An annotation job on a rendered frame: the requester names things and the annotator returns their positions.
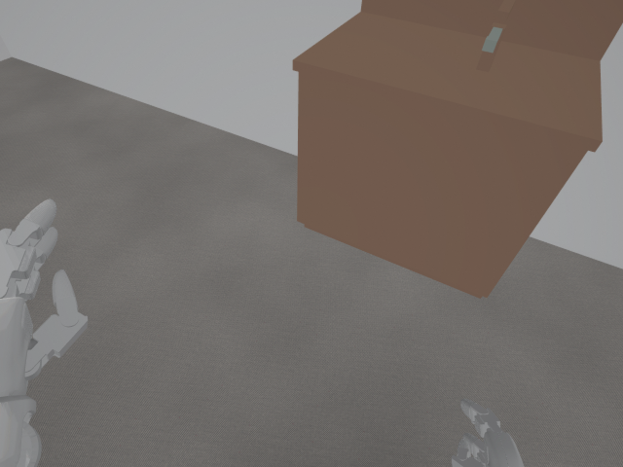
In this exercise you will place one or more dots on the counter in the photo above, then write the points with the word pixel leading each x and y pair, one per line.
pixel 417 147

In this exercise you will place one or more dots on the robot right hand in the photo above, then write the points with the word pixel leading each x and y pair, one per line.
pixel 498 449

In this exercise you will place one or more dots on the tap lever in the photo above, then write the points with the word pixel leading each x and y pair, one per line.
pixel 491 40

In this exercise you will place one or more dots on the robot left forearm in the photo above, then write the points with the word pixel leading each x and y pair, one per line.
pixel 20 444

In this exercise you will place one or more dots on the robot left hand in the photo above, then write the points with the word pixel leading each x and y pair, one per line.
pixel 22 253

